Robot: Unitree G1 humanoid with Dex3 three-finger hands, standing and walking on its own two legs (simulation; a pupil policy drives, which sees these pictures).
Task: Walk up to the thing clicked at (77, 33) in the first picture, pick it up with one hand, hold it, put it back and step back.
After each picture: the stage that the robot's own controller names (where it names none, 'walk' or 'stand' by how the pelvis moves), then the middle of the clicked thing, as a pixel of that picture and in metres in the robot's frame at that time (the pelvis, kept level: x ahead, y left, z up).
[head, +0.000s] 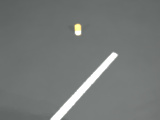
stand; (77, 29) +1.60 +0.11 -0.72
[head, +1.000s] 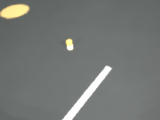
walk; (69, 44) +1.46 +0.31 -0.71
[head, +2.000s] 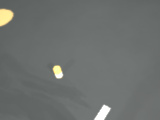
walk; (58, 72) +0.93 +0.38 -0.71
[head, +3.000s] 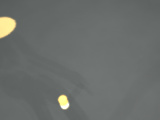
walk; (63, 102) +0.61 +0.28 -0.71
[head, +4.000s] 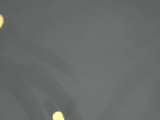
stand; (58, 119) +0.43 +0.22 -0.69
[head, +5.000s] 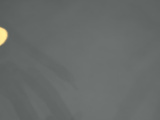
stand; out of the picture +0.38 +0.21 -0.72
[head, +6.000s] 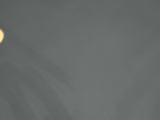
stand; out of the picture +0.38 +0.22 -0.72
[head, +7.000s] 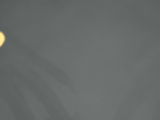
stand; out of the picture +0.38 +0.23 -0.73
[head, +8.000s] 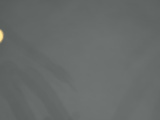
stand; out of the picture +0.36 +0.23 -0.73
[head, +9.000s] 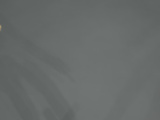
go down; out of the picture +0.38 +0.23 -0.72
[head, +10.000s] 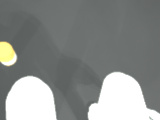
go down; (6, 54) +0.44 +0.28 -0.28
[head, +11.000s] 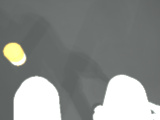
close in; (15, 54) +0.44 +0.28 -0.29
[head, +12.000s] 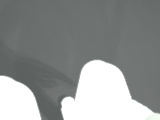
close in; out of the picture +0.41 +0.32 -0.22
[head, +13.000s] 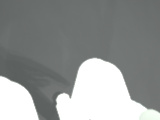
close; out of the picture +0.41 +0.32 -0.22
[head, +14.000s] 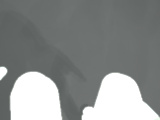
lift; out of the picture +0.33 +0.31 -0.13
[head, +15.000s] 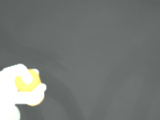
lift; (30, 88) +0.32 +0.19 +0.02
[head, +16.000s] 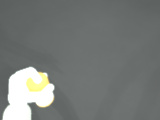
hold; (41, 90) +0.33 +0.17 -0.01
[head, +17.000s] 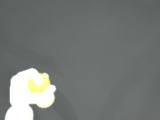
hold; (42, 91) +0.33 +0.17 +0.00
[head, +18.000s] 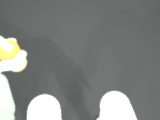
crouch; (12, 56) +0.43 +0.24 -0.10
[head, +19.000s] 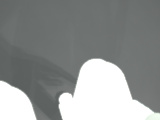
lower; out of the picture +0.41 +0.33 -0.22
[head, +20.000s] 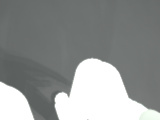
lower; out of the picture +0.41 +0.33 -0.22
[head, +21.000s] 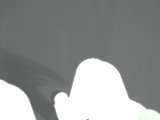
lower; out of the picture +0.41 +0.33 -0.22
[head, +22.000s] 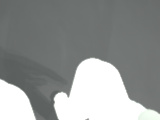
lower; out of the picture +0.41 +0.33 -0.23
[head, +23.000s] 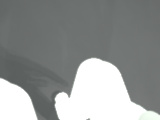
loosen; out of the picture +0.41 +0.32 -0.23
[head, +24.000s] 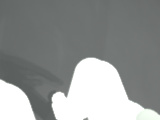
withdraw; out of the picture +0.41 +0.32 -0.23
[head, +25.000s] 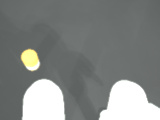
walk; (31, 60) +0.45 +0.26 -0.32
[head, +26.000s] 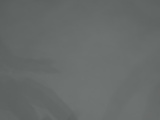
stand; out of the picture +0.38 +0.20 -0.66
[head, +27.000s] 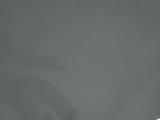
stand; out of the picture +0.39 +0.22 -0.67
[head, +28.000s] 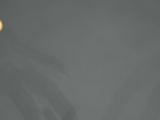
stand; out of the picture +0.40 +0.21 -0.68
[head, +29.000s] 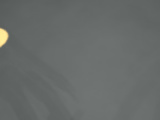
walk; out of the picture +0.41 +0.21 -0.72
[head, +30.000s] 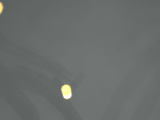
walk; (66, 92) +0.59 +0.16 -0.70
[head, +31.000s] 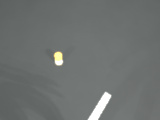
walk; (58, 58) +0.94 +0.22 -0.71
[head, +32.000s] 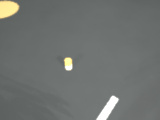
stand; (68, 64) +1.04 +0.18 -0.71
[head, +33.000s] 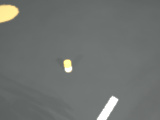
stand; (67, 66) +1.04 +0.20 -0.73
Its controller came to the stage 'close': yes
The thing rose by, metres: 0.71
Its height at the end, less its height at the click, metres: +0.00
